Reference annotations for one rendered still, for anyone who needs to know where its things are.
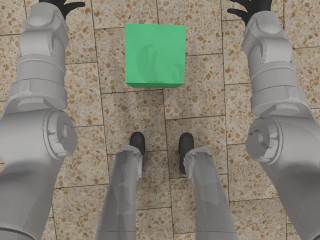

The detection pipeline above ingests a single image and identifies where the robot left hand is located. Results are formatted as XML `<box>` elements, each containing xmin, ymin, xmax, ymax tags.
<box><xmin>39</xmin><ymin>0</ymin><xmax>86</xmax><ymax>20</ymax></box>

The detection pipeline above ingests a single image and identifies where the carton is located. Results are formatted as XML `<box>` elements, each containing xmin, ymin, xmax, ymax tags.
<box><xmin>125</xmin><ymin>23</ymin><xmax>186</xmax><ymax>88</ymax></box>

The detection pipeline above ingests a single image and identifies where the robot left foot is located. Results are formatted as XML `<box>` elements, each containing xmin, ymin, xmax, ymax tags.
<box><xmin>129</xmin><ymin>131</ymin><xmax>145</xmax><ymax>169</ymax></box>

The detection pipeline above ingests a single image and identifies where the right robot upper arm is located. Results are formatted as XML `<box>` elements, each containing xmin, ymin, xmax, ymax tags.
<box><xmin>245</xmin><ymin>114</ymin><xmax>320</xmax><ymax>240</ymax></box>

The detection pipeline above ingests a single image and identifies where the robot right hand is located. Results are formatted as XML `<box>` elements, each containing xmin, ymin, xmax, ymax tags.
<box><xmin>227</xmin><ymin>0</ymin><xmax>272</xmax><ymax>27</ymax></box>

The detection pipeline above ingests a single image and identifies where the robot left shin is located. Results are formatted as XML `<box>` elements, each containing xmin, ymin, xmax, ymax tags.
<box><xmin>114</xmin><ymin>145</ymin><xmax>141</xmax><ymax>162</ymax></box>

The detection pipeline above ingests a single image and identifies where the robot left forearm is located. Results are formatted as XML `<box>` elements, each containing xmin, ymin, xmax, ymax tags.
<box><xmin>0</xmin><ymin>2</ymin><xmax>70</xmax><ymax>158</ymax></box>

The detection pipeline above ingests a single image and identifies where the left robot upper arm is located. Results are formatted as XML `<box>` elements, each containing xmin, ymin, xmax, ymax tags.
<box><xmin>0</xmin><ymin>108</ymin><xmax>78</xmax><ymax>240</ymax></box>

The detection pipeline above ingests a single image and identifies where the robot right forearm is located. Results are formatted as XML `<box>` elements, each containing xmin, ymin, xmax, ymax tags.
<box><xmin>241</xmin><ymin>10</ymin><xmax>319</xmax><ymax>125</ymax></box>

